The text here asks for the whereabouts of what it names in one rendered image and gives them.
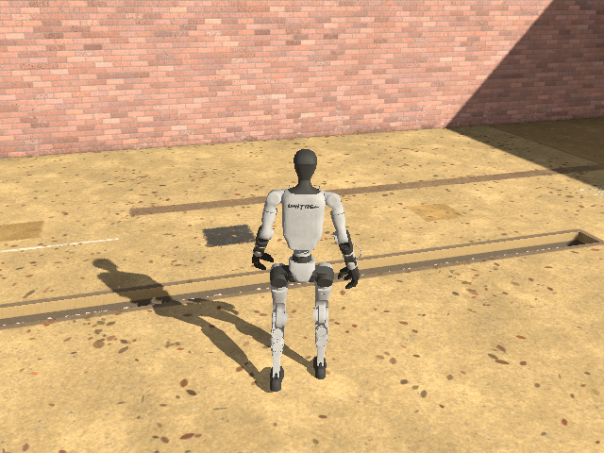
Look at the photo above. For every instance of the robot right forearm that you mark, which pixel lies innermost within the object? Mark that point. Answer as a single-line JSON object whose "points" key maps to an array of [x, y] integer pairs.
{"points": [[348, 253]]}

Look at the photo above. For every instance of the left robot foot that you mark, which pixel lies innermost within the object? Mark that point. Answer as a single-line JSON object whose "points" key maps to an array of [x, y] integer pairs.
{"points": [[275, 383]]}

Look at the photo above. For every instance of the robot right shin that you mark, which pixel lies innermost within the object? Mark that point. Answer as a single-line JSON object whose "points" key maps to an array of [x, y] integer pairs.
{"points": [[321, 335]]}

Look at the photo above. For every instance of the robot left hand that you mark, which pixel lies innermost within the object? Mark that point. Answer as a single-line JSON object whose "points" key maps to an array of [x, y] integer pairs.
{"points": [[256, 260]]}

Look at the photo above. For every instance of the right robot upper arm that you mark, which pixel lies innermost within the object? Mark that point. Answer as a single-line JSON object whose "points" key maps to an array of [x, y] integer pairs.
{"points": [[334, 201]]}

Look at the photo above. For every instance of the left robot upper arm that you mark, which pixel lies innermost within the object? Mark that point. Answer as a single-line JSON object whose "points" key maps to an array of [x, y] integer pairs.
{"points": [[274, 198]]}

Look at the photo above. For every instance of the robot left forearm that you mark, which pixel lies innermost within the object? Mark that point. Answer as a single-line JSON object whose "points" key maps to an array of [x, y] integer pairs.
{"points": [[260, 245]]}

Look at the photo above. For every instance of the robot right hand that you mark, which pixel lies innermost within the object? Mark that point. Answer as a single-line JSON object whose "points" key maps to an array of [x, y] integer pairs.
{"points": [[354, 274]]}

